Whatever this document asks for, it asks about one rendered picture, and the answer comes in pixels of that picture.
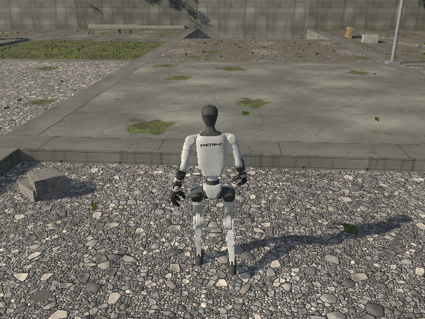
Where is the right robot forearm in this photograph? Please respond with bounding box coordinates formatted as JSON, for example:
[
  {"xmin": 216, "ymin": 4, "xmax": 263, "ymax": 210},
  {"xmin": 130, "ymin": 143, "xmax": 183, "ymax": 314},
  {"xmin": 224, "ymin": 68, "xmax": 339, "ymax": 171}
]
[{"xmin": 236, "ymin": 158, "xmax": 246, "ymax": 178}]

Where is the right robot foot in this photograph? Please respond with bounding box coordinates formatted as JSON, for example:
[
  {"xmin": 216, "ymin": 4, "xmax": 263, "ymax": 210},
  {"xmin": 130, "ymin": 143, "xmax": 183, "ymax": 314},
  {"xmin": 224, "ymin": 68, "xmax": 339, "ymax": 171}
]
[{"xmin": 226, "ymin": 259, "xmax": 236, "ymax": 275}]

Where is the left robot upper arm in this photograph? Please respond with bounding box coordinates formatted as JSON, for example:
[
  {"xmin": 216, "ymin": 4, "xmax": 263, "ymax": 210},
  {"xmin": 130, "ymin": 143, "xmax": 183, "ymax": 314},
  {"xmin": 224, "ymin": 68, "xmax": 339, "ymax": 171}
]
[{"xmin": 179, "ymin": 134, "xmax": 197, "ymax": 172}]

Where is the left robot forearm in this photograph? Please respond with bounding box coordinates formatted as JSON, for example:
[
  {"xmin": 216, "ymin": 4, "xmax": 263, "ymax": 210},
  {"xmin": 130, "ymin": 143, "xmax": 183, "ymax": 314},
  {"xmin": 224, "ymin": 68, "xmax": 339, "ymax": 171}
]
[{"xmin": 172, "ymin": 162, "xmax": 186, "ymax": 192}]

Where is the right robot upper arm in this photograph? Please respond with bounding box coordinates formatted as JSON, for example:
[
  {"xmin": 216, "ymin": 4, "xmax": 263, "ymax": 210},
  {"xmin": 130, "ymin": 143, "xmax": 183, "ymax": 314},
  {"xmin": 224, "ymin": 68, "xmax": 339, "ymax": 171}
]
[{"xmin": 224, "ymin": 133, "xmax": 243, "ymax": 168}]

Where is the right robot hand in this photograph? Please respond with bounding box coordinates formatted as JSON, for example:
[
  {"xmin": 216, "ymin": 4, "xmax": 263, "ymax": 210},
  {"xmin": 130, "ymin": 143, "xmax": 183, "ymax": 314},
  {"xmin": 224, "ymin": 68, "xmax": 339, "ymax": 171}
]
[{"xmin": 232, "ymin": 175, "xmax": 247, "ymax": 186}]

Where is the left robot hand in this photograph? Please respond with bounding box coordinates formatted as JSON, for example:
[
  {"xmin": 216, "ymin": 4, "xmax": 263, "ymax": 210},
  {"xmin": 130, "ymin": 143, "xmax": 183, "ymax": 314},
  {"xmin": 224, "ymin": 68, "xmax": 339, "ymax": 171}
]
[{"xmin": 170, "ymin": 190, "xmax": 185, "ymax": 207}]

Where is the robot left shin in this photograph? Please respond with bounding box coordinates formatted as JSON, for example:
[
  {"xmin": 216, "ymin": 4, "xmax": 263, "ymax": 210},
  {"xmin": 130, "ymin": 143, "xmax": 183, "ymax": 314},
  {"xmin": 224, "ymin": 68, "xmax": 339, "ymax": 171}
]
[{"xmin": 193, "ymin": 215, "xmax": 203, "ymax": 257}]

